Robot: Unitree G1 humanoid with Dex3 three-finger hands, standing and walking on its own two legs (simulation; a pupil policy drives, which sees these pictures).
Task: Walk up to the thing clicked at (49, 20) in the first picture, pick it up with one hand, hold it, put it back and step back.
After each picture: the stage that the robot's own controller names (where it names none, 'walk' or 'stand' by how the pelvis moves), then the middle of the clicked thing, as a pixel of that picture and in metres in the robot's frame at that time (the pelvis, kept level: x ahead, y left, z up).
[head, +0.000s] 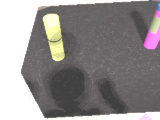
stand; (55, 39) +0.65 +0.17 -0.03
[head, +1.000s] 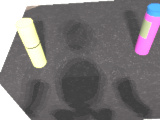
walk; (32, 45) +0.57 +0.27 +0.00
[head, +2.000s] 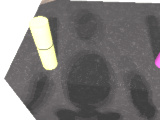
rise first; (45, 46) +0.53 +0.20 +0.00
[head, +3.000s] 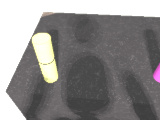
stand; (46, 60) +0.50 +0.19 -0.03
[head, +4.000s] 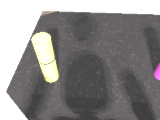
stand; (47, 60) +0.50 +0.19 -0.03
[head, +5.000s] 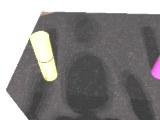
stand; (45, 58) +0.51 +0.19 -0.03
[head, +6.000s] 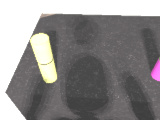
stand; (45, 60) +0.51 +0.19 -0.03
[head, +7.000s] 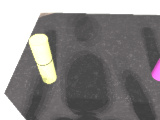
rise first; (44, 61) +0.50 +0.20 -0.03
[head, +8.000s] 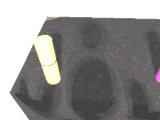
rise first; (49, 62) +0.50 +0.20 -0.03
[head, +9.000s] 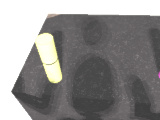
go down; (50, 60) +0.50 +0.20 -0.02
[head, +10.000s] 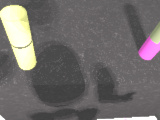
go down; (21, 42) +0.49 +0.19 +0.03
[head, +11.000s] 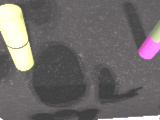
approach; (18, 42) +0.49 +0.19 +0.04
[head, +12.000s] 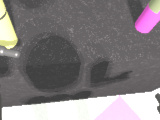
close; out of the picture +0.53 +0.21 +0.08
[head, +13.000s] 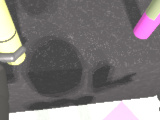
lift; (4, 34) +0.48 +0.19 +0.07
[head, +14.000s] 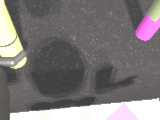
lift; (5, 39) +0.46 +0.19 +0.07
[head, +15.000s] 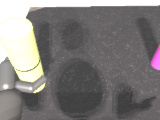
lift; (27, 62) +0.34 +0.17 +0.17
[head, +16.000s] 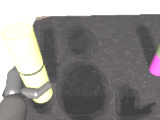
hold; (32, 68) +0.32 +0.16 +0.16
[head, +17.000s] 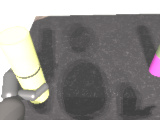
hold; (28, 70) +0.32 +0.17 +0.15
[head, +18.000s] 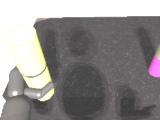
crouch; (34, 69) +0.32 +0.16 +0.16
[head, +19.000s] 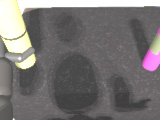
crouch; (14, 34) +0.43 +0.20 +0.18
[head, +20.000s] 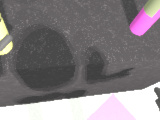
lower; out of the picture +0.51 +0.21 +0.06
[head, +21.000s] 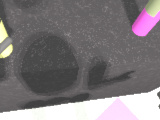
lower; out of the picture +0.50 +0.21 +0.08
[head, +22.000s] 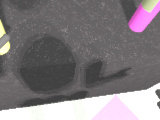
lower; out of the picture +0.51 +0.21 +0.08
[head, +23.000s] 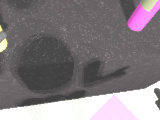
lower; out of the picture +0.52 +0.21 +0.09
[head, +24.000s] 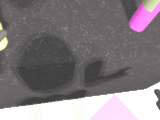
loosen; out of the picture +0.52 +0.21 +0.09
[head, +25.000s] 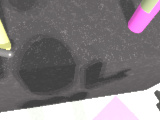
withdraw; out of the picture +0.51 +0.21 +0.08
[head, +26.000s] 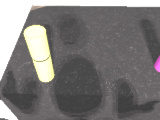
sink last; (41, 57) +0.47 +0.19 +0.03
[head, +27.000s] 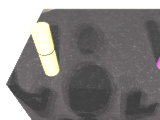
stand; (46, 51) +0.52 +0.20 +0.03
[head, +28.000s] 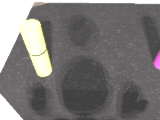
stand; (38, 51) +0.49 +0.20 +0.04
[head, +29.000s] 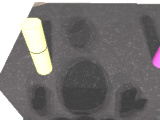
stand; (38, 49) +0.50 +0.20 +0.04
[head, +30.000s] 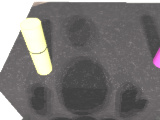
stand; (38, 49) +0.50 +0.20 +0.04
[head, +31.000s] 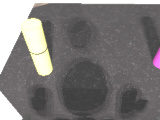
stand; (39, 50) +0.50 +0.20 +0.04
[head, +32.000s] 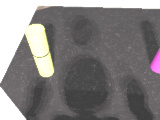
stand; (41, 53) +0.51 +0.21 +0.00
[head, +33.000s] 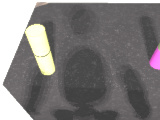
walk; (42, 52) +0.51 +0.20 -0.02
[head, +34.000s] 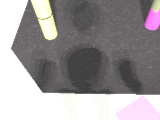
walk; (45, 16) +0.69 +0.22 -0.02
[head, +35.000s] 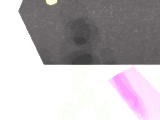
walk; out of the picture +0.98 +0.22 +0.00
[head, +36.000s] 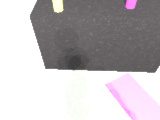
stand; out of the picture +1.10 +0.22 -0.02
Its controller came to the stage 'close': yes
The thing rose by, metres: 0.21
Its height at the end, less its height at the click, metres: +0.00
